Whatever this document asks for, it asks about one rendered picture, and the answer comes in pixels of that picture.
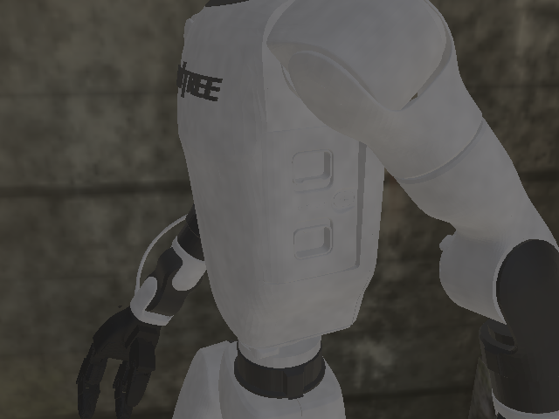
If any right robot hand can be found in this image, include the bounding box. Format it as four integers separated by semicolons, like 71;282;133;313
76;306;162;419

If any robot left forearm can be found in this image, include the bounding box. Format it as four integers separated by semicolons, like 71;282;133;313
479;239;559;419

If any humanoid robot torso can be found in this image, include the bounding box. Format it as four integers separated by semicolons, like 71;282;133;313
176;0;384;419

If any left robot upper arm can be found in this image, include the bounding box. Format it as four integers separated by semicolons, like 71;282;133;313
266;0;559;325

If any right robot upper arm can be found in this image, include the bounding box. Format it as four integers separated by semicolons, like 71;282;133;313
183;12;200;42

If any right robot thigh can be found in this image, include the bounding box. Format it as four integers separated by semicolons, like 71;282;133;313
172;340;237;419

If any robot right forearm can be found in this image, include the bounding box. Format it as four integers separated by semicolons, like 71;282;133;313
130;203;207;326

